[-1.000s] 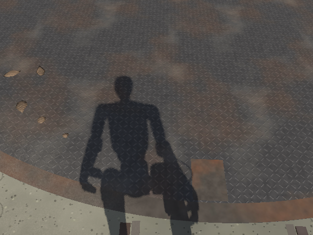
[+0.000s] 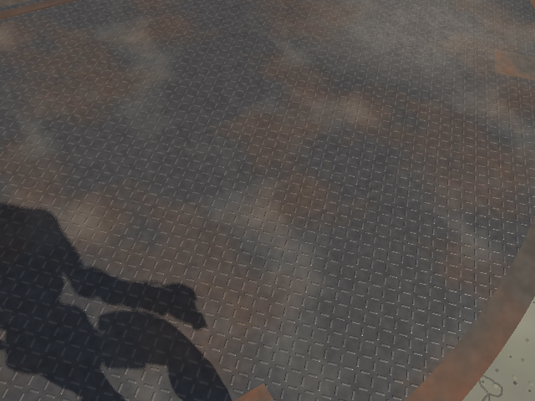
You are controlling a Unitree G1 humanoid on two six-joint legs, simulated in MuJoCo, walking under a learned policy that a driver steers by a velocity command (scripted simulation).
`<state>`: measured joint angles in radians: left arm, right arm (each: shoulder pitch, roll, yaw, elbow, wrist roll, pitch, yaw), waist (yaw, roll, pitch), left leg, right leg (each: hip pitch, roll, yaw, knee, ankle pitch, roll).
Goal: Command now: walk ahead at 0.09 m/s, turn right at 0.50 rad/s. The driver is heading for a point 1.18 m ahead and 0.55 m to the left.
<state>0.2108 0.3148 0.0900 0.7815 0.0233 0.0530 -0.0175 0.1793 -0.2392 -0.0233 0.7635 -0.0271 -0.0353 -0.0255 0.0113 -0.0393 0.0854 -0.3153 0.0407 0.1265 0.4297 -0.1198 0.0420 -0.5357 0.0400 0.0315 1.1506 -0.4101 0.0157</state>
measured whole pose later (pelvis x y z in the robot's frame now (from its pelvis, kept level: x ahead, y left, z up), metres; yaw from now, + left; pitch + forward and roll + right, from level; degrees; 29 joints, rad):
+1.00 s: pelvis -0.02 -0.01 +0.00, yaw +26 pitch +1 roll -1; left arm 0.14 0.29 0.04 0.74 0.01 0.04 0.03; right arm 0.25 -0.30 -0.08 0.72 -0.02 0.05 0.01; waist -0.03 0.01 0.06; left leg -0.26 -0.14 -0.20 0.46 -0.19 0.07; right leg -0.39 0.04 0.07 0.77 -0.39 0.03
